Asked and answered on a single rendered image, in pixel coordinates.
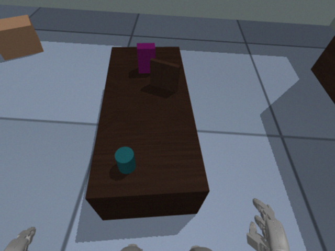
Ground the left robot hand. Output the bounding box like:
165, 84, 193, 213
4, 227, 36, 251

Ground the right robot hand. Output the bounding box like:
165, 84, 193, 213
247, 198, 290, 251

